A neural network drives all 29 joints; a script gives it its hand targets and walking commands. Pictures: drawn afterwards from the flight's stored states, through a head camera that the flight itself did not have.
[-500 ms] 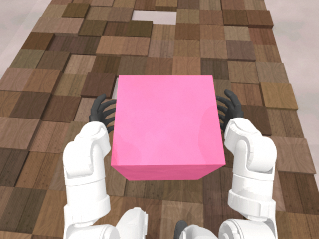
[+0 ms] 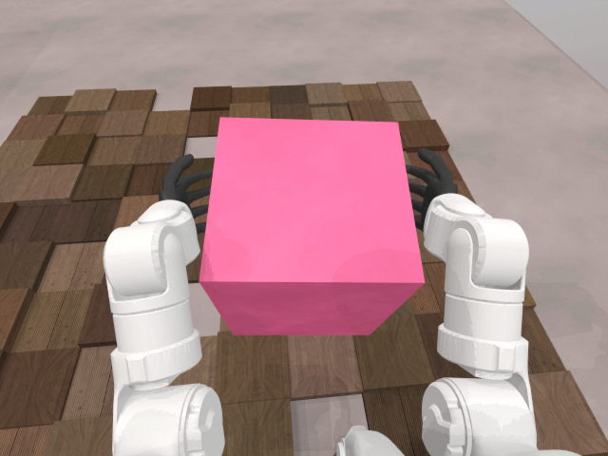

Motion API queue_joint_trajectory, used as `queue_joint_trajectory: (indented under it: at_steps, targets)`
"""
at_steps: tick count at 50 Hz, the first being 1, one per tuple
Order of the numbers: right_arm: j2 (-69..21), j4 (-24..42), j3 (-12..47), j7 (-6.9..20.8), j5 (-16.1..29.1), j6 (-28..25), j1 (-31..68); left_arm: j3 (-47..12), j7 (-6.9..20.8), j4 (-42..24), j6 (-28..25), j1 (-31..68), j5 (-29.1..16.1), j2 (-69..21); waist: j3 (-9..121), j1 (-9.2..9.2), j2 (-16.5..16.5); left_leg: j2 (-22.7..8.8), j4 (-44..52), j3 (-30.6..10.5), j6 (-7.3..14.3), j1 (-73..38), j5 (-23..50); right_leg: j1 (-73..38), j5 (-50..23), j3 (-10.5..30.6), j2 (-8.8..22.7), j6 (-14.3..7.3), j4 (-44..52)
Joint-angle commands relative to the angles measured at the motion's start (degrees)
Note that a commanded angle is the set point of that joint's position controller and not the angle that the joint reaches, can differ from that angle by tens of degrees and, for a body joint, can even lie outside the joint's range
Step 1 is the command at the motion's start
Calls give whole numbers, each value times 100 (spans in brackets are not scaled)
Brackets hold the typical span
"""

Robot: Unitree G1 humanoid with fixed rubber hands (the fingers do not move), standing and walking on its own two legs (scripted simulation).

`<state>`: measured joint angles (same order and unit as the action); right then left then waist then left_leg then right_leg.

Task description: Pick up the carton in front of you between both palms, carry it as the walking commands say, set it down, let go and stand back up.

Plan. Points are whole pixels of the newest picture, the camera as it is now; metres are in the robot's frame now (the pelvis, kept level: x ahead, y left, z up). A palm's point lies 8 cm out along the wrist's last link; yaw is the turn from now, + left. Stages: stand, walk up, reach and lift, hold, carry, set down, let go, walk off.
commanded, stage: carry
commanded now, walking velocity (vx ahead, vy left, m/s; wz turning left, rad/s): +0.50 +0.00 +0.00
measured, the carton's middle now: (305, 241) +0.37 -0.02 +0.08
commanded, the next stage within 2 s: none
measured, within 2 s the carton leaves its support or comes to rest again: neither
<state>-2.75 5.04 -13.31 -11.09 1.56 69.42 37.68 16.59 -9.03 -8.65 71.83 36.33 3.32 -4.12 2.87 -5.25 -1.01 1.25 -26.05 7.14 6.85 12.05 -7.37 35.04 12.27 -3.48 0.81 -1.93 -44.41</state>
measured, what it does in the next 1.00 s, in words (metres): walks ahead: right foot 0.04 m lower, then left foot 0.05 m higher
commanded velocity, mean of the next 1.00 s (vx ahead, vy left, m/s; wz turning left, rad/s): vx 0.50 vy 0.00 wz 0.00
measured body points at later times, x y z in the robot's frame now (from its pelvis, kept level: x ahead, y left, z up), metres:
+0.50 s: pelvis +0.33 -0.03 -0.05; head +0.39 -0.04 +0.39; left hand +0.68 +0.15 +0.04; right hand +0.69 -0.16 +0.03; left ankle +0.46 +0.09 -0.68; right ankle +0.22 -0.08 -0.78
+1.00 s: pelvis +0.66 -0.05 -0.01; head +0.66 -0.05 +0.44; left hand +1.02 +0.10 +0.16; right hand +1.02 -0.20 +0.17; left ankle +0.55 +0.06 -0.73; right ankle +0.79 -0.16 -0.73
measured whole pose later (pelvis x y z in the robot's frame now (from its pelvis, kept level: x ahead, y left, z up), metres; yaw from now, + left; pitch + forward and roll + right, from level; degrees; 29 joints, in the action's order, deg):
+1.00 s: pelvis +0.66 -0.05 -0.01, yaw +0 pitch +5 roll +1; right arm -3.4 4.2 -10.4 -10.9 0.6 67.7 37.0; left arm 15.3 -9.1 -10.7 70.4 32.3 2.5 -2.5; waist 6.8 -3.8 0.6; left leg 0.7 -30.5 4.5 1.0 9.1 -26.0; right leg 31.1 2.1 -2.5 2.2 -1.7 -29.5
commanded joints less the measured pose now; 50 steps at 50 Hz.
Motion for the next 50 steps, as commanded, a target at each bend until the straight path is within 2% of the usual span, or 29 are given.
queue_joint_trajectory:
  at_steps: [1, 2, 4, 6, 7, 8, 9, 10, 11, 12, 15, 17, 21, 24, 25, 27, 28, 29, 30, 31, 32, 33, 34, 35, 38, 40, 43, 48, 50]
  targets:
    - [-4852, 215, 3582, 830, 1807, 106, 3543, -3306, 344, 213, -46, 3229, -1170, -4099, 1921, 97, -584, -986, 119, -713, 234, -1439, 3220, -427, -1227, -514, -334, -30, 1012]
    - [-4849, 112, 3542, 832, 1745, 116, 3522, -3323, 370, 277, -30, 3295, -1205, -4140, 1841, 43, -573, -843, -46, -625, 135, -1609, 2938, -415, -1923, -388, -273, -72, 1466]
    - [-4856, -117, 3445, 817, 1608, 130, 3459, -3344, 420, 416, 4, 3354, -1281, -4188, 1801, 199, -505, -724, -683, -424, -2, -1345, 2754, -1279, -2632, -479, -351, -154, 2154]
    - [-4856, -350, 3373, 789, 1518, 159, 3395, -3268, 456, 586, 29, 3322, -1294, -4177, 2152, 808, -128, -444, -2392, 24, -192, -454, 2525, -3222, -2898, -822, -340, -223, 2416]
    - [-4801, -444, 3299, 765, 1464, 166, 3487, -3171, 469, 711, 43, 3209, -1270, -4155, 2178, 1142, 408, -130, -3673, -90, -298, 1012, -166, -4415, -3696, 102, 421, -301, 1878]
    - [-4815, -529, 3212, 725, 1392, 236, 3497, -3055, 436, 876, 64, 3207, -1274, -3951, 2432, 847, 1372, 268, -4886, -465, -412, 2414, -2502, -5521, -6310, 1895, 1661, -784, 1011]
    - [-4837, -609, 3027, 680, 1281, 272, 3455, -3138, 413, 782, 43, 3483, -1349, -4011, 3093, 1023, 1699, 259, -6259, -775, -429, 3351, -2674, -6154, -4338, 3045, 2326, -1726, 1344]
    - [-4883, -450, 3014, 640, 1248, 266, 3498, -3233, 446, 688, 7, 3534, -1526, -4352, 3084, 1092, 1188, -75, -6502, -943, -338, 3715, -2305, -5672, -1970, 3296, 2136, -1830, 1752]
    - [-5072, -282, 3021, 632, 1209, 212, 3665, -3444, 515, 386, -60, 3853, -1773, -4769, 2881, 998, 732, -163, -6576, -930, -285, 3931, -2023, -5165, -861, 3203, 1920, -1773, 1989]
    - [-5238, -179, 3031, 641, 1121, 128, 3758, -3674, 603, 156, -128, 4183, -1997, -5188, 2654, 919, 373, -212, -6528, -852, -284, 3953, -1895, -4670, -1000, 2959, 1811, -1663, 2085]
    - [-5568, -13, 3199, 673, 869, -190, 3529, -4183, 808, -244, -436, 4696, -2442, -5902, 2519, 813, 236, -406, -6749, -723, -314, 4184, -1977, -4026, -824, 2482, 1617, -1481, 2026]
    - [-5615, 40, 3371, 671, 755, -402, 3174, -4378, 861, -336, -623, 4501, -2497, -5945, 2527, 812, 283, -502, -6655, -607, -347, 4641, -2036, -4219, -1198, 2238, 1496, -1437, 1900]
    - [-5445, 325, 3766, 685, 697, -694, 2630, -4546, 911, -342, -863, 3632, -2386, -5687, 2384, 943, 499, -452, -5633, -154, -336, 4989, -1639, -4524, -2938, 1526, 1077, -1260, 1718]
    - [-5311, 566, 4050, 721, 816, -789, 2468, -4584, 925, -354, -946, 3076, -2279, -5393, 2163, 995, 671, -302, -3514, 80, -252, 4157, -905, -4322, -4075, 948, 836, -1032, 1802]
    - [-5264, 629, 4115, 731, 859, -797, 2420, -4589, 920, -373, -957, 2969, -2259, -5284, 2147, 981, 771, -88, -2774, 382, -191, 3530, -644, -4150, -4743, 629, 734, -909, 1753]
    - [-5159, 717, 4208, 749, 931, -785, 2271, -4574, 897, -399, -968, 2740, -2203, -5108, 2480, 631, 1186, 493, -1984, 887, -69, 1548, -268, -3642, -6882, 131, 749, -669, 1022]
    - [-5105, 701, 4241, 764, 969, -782, 2143, -4546, 884, -400, -965, 2603, -2118, -5006, 2864, 146, 1153, 610, -1258, 874, -50, 372, 333, -3457, -7116, -257, 715, -468, -131]
    - [-5071, 636, 4212, 789, 950, -770, 1961, -4532, 858, -370, -962, 2548, -2005, -4900, 3174, -343, 723, 306, -686, 412, -7, -1088, 803, -2594, -5777, -363, 598, -281, -1389]
    - [-4909, 562, 4161, 786, 962, -778, 1929, -4456, 857, -333, -937, 2267, -1879, -4977, 3917, -77, -1241, -1875, -555, -3339, 1251, -2854, 2650, -387, -394, -154, -443, 246, -3698]
    - [-5066, 436, 4275, 809, 1100, -755, 1713, -4328, 823, -386, -912, 2167, -1771, -4713, 4248, -114, -1504, -1978, -181, -4704, 1744, -3204, 2659, 316, 1355, 653, -864, 200, -5042]
    - [-5196, 619, 4422, 864, 1281, -754, 1984, -4207, 781, -394, -922, 2267, -1687, -4784, 3725, -128, -912, -1805, -458, -4217, 1615, -3048, 2281, 1041, 1413, 1008, -623, 44, -5317]
    - [-5424, 722, 4581, 939, 1535, -756, 2356, -4062, 753, -446, -936, 2363, -1571, -4794, 3172, -121, -274, -1704, -445, -3835, 1296, -2659, 1655, 1377, 1549, 871, -330, -71, -4842]
    - [-5596, 838, 4729, 1001, 1767, -761, 2665, -3952, 709, -443, -941, 2346, -1427, -4727, 2777, -28, 128, -1644, -317, -3549, 1023, -2166, 1116, 1379, 1413, 855, -94, -127, -4227]
    - [-5704, 867, 4809, 1054, 1928, -771, 2893, -3846, 667, -415, -942, 2313, -1281, -4650, 2602, 53, 177, -1566, -100, -3286, 869, -1693, 692, 1114, 1211, 835, 26, -126, -3568]
    - [-5656, 845, 4817, 1119, 2164, -756, 3177, -3737, 569, -350, -929, 2277, -1040, -4436, 2213, 108, -1, -1565, 369, -2667, 778, -958, 477, 471, 1393, 521, 115, -48, -1691]
    - [-5436, 724, 4648, 1091, 2150, -689, 3048, -3780, 518, -340, -868, 2295, -1007, -4310, 2174, 83, -365, -1548, 398, -2172, 800, -877, 1293, 171, 803, 338, 117, -40, -789]
    - [-5019, 612, 4289, 957, 2029, -521, 2910, -3774, 446, -491, -699, 2572, -1146, -4075, 2141, 69, -656, -1321, 361, -1494, 582, -1072, 1561, -21, -665, 162, 108, 47, 178]
    - [-4272, 286, 3587, 666, 1544, -87, 2785, -3633, 369, -375, -216, 3085, -1482, -3670, 1646, -6, -693, -1092, 139, -1096, 257, -1228, 990, -266, -1146, -165, -66, 54, 1534]
    - [-4058, 174, 3353, 566, 1411, 83, 2944, -3514, 348, -217, -35, 3348, -1605, -3587, 1504, 142, -765, -1065, -301, -981, 88, -1276, 1278, -744, -1310, -222, -64, -51, 2119]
